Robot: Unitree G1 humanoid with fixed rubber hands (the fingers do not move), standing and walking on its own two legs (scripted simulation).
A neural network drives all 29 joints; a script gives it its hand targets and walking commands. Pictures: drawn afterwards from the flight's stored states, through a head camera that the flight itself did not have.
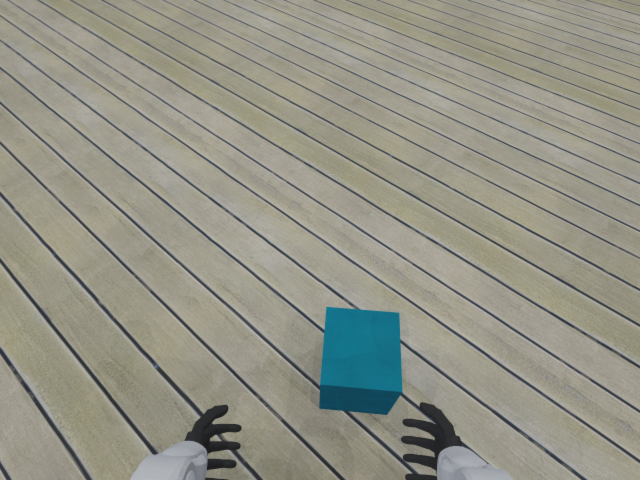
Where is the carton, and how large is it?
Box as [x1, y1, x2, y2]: [319, 307, 401, 414]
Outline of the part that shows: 326,307 319,408 386,414 401,393 398,313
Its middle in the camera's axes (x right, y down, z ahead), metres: +0.11 +0.34 +1.10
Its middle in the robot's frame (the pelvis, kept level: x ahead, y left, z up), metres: +0.49 -0.12 -0.63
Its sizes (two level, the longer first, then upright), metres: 0.210 0.200 0.250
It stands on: the floor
